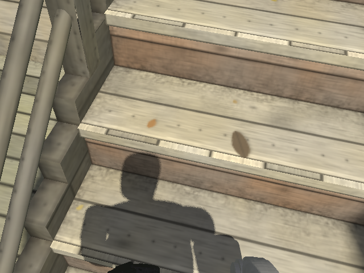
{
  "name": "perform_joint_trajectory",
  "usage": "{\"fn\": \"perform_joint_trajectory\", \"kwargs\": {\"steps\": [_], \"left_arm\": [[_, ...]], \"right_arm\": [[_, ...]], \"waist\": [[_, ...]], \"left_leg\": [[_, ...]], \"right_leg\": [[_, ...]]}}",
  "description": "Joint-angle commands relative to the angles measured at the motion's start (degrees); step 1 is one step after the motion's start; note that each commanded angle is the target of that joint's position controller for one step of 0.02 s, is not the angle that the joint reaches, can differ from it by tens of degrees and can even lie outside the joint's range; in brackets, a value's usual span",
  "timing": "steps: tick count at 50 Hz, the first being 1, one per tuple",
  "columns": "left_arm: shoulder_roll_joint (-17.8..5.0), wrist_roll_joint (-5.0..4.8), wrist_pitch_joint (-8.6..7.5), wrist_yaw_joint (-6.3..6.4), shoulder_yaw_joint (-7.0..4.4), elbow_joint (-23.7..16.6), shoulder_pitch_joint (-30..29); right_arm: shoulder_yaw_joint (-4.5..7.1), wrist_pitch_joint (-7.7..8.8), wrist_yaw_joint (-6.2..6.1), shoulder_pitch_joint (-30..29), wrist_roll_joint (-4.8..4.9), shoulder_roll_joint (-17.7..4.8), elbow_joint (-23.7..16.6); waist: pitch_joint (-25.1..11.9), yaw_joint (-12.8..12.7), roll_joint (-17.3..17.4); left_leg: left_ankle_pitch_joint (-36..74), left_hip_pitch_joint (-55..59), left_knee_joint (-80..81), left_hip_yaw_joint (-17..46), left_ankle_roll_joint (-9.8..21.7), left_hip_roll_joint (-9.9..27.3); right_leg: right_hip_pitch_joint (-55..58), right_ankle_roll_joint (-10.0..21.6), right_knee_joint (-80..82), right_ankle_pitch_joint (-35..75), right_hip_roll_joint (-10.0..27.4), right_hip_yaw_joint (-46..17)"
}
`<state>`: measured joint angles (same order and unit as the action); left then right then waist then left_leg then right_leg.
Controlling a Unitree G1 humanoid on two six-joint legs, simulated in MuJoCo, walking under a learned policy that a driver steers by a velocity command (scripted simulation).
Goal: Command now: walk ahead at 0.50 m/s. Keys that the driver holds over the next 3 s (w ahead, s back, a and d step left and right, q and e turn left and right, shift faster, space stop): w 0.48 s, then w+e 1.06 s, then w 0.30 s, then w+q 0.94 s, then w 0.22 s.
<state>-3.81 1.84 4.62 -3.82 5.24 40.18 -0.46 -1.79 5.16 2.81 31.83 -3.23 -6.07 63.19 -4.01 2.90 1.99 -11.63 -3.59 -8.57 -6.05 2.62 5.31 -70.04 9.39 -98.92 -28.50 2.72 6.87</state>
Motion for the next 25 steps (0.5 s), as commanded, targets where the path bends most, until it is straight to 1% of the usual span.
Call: {"fn": "perform_joint_trajectory", "kwargs": {"steps": [1,2,3,4,5,6,7,8,9,10,11,12,13,14,15,16,17,18,19,20,21,22,23,24,25], "left_arm": [[-1.59,-0.73,-1.81,1.51,-2.23,2.04,8.02],[-1.93,-3.88,-3.70,3.91,-1.96,3.45,12.89],[-8.19,-0.77,-2.44,-1.14,-2.72,-1.45,6.42],[-13.40,0.07,-2.40,-0.67,-5.37,3.65,17.98],[-17.05,0.07,-3.43,3.69,-8.41,9.51,30.88],[-18.61,-0.97,-2.94,5.84,-9.79,13.00,28.54],[-16.56,-0.93,-3.60,6.37,-9.53,14.25,22.29],[-12.81,-0.62,-4.26,6.08,-8.72,16.39,20.33],[-9.58,0.22,-5.76,6.00,-7.71,17.25,17.13],[-3.98,0.89,-6.75,5.66,-6.41,19.78,16.10],[2.00,1.88,-7.87,0.16,-3.83,18.92,17.43],[-0.46,1.16,-8.52,-1.66,-4.31,19.81,19.23],[-1.66,1.48,-8.53,-2.27,-4.39,19.05,15.51],[-5.05,1.43,-8.50,-2.56,-5.32,17.02,11.76],[-7.50,2.38,-8.22,-2.01,-5.63,18.32,16.07],[-7.48,4.03,-8.10,-1.37,-5.51,20.58,21.88],[-5.68,5.38,-7.62,-1.04,-4.92,24.47,28.53],[-4.92,6.95,-7.58,-1.04,-4.38,27.01,33.62],[-5.53,7.48,-7.80,-1.04,-4.30,28.51,36.34],[-6.17,7.05,-7.81,-2.05,-3.70,30.15,39.89],[-7.48,5.92,-8.69,-2.27,-4.31,30.42,42.62],[-9.03,3.64,-9.33,-2.34,-4.67,27.44,37.60],[-9.63,-5.90,-8.73,4.67,-6.28,22.56,29.89],[-10.30,-5.75,-8.87,7.31,-5.77,21.48,25.98],[-17.07,-5.51,-9.57,7.92,-7.53,19.60,26.27]], "right_arm": [[4.01,1.53,-3.05,-6.16,5.94,-12.46,-5.45],[4.14,2.16,-5.08,-1.45,7.97,-15.93,-4.76],[3.92,1.95,3.96,-0.57,-2.27,-20.90,-0.81],[4.83,1.47,6.90,-4.07,-4.15,-17.55,-1.00],[5.56,2.82,1.79,-8.57,7.75,-10.92,-9.89],[5.93,2.54,0.13,-14.42,4.67,-8.94,-11.18],[4.55,1.99,-0.67,-17.78,1.21,-2.51,-15.84],[3.38,1.39,-2.20,-22.57,0.84,1.43,-19.79],[2.70,1.03,-3.32,-24.17,0.80,2.99,-23.69],[1.24,0.57,-4.04,-23.33,1.29,6.10,-25.38],[2.77,-1.82,-0.30,-21.23,3.50,-2.73,-16.54],[4.30,-1.58,0.58,-21.18,2.65,-5.95,-17.52],[4.06,-1.19,0.77,-21.06,1.91,-5.46,-18.08],[4.13,-1.01,0.69,-22.48,1.44,-5.84,-18.58],[3.61,-1.21,0.64,-25.86,1.46,-5.24,-18.72],[2.79,-1.52,0.97,-28.10,1.99,-3.61,-18.56],[1.55,-1.64,0.47,-30.14,2.41,-1.59,-18.32],[0.04,-1.52,0.28,-32.69,2.33,0.13,-20.14],[-0.71,-1.16,-0.08,-36.80,3.00,0.63,-22.20],[-0.91,-2.31,-0.18,-43.15,3.48,-1.66,-25.33],[-0.80,-3.61,0.01,-48.55,3.89,-2.70,-27.38],[-0.58,-5.51,0.84,-52.50,3.22,-2.97,-29.57],[-1.72,-4.99,-3.11,-43.61,0.90,2.76,-28.53],[-1.82,-5.17,-4.05,-33.12,2.87,2.31,-24.30],[-1.00,-4.05,-5.75,-25.82,5.45,1.18,-23.82]], "waist": [[-8.21,-8.77,1.56],[-12.42,-9.10,8.11],[-8.56,-13.15,19.67],[-12.09,-14.97,7.13],[-20.37,-14.73,-2.15],[-13.80,-13.18,-9.43],[-4.46,-8.66,-5.17],[4.09,-6.95,-3.98],[9.75,-4.02,-4.71],[11.69,-1.01,-5.44],[6.10,-3.39,-5.51],[5.06,-1.13,-2.09],[1.55,1.98,0.15],[0.75,3.08,-2.02],[-0.17,1.41,-6.41],[0.97,-0.02,-9.68],[2.39,-1.27,-7.75],[3.72,-2.08,-3.67],[3.05,-2.97,-1.58],[-0.95,-4.31,-0.24],[-0.44,-5.95,-4.59],[-2.00,-4.14,-8.91],[10.55,-4.05,-4.19],[7.09,-0.11,-2.90],[3.55,3.07,-9.15]], "left_leg": [[71.74,2.59,-7.73,-7.01,10.05,7.42],[88.14,4.45,-16.44,-4.28,10.30,9.01],[110.76,-1.01,-18.03,4.84,18.73,15.27],[98.50,-16.69,-35.15,5.24,14.81,10.07],[58.78,-22.14,-55.92,0.76,6.17,-1.20],[10.61,-36.43,-81.16,7.41,4.51,-7.59],[7.72,-46.73,-99.10,13.68,3.66,-6.75],[7.16,-55.24,-107.45,11.35,4.45,-6.03],[1.97,-59.99,-110.88,11.42,5.11,-4.89],[0.87,-64.31,-116.55,12.87,6.07,-5.10],[10.17,-68.98,-105.94,27.46,14.39,-8.88],[5.74,-69.06,-104.43,22.58,14.75,-9.07],[5.90,-67.01,-100.02,19.38,14.57,-8.97],[2.52,-64.19,-95.18,14.42,12.97,-8.68],[-0.21,-67.25,-101.63,10.90,11.02,-8.86],[-3.13,-75.81,-115.51,8.96,10.16,-9.49],[-6.10,-87.31,-123.49,11.76,11.34,-9.62],[-4.08,-92.91,-121.53,12.14,13.19,-8.72],[-3.36,-92.77,-113.89,10.24,13.48,-7.05],[5.45,-85.80,-101.11,5.92,13.06,-5.86],[6.50,-82.83,-96.78,0.90,11.45,-3.58],[3.61,-69.00,-92.74,-6.42,9.27,-4.09],[-14.30,-55.53,-90.79,-8.25,5.12,-4.30],[-12.81,-37.91,-83.94,-11.40,4.71,-6.47],[-14.30,-25.46,-73.74,-6.77,4.38,-7.98]], "right_leg": [[28.16,1.35,16.00,-3.70,-5.27,9.69],[36.67,0.34,26.87,-4.78,-9.74,10.70],[38.99,0.98,33.82,3.55,-10.77,4.20],[56.25,5.98,38.84,22.29,-7.00,-9.62],[64.86,9.81,57.25,-0.67,6.21,-38.05],[61.79,11.75,76.56,-10.96,9.41,-58.02],[55.16,7.79,77.49,-18.36,9.41,-53.73],[48.26,6.96,74.96,-16.33,10.28,-46.43],[42.15,4.45,75.27,-12.68,9.21,-39.63],[39.81,2.34,75.18,-7.75,7.85,-34.31],[43.35,4.42,69.92,10.57,5.88,-30.73],[45.13,5.04,71.38,26.98,6.95,-26.31],[44.26,5.00,72.43,33.10,5.90,-20.92],[43.09,5.87,76.24,33.84,4.96,-14.53],[45.93,7.55,78.78,32.34,5.36,-15.09],[50.27,7.88,79.57,31.62,6.35,-16.74],[57.51,6.98,79.00,27.20,7.77,-19.20],[60.98,5.21,78.85,26.59,7.88,-18.28],[62.80,3.54,79.47,30.09,7.03,-15.20],[61.09,2.78,82.18,32.84,6.50,-13.87],[59.36,3.08,86.07,34.33,5.84,-12.12],[49.20,3.94,90.49,51.67,6.02,-9.87],[43.37,2.61,100.19,48.16,4.17,-7.04],[37.27,2.16,99.03,60.03,2.34,-2.77],[43.91,3.24,88.99,94.29,3.43,-2.20]]}}
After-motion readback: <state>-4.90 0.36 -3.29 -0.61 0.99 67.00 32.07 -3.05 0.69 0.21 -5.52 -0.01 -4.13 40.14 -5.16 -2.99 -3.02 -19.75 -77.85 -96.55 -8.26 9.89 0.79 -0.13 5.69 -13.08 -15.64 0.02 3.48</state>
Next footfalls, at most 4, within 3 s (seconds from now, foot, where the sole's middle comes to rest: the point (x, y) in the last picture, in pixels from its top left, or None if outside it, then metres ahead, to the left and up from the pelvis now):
0.06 right None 0.15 -0.12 -0.61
0.54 left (170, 232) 0.48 0.03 -0.42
1.00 right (275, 253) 0.41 -0.25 -0.42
1.30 left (218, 119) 0.72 -0.11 -0.23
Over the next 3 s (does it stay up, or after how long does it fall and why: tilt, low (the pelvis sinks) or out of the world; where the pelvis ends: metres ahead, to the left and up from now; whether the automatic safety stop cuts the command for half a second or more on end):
stays up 1.24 -0.44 0.96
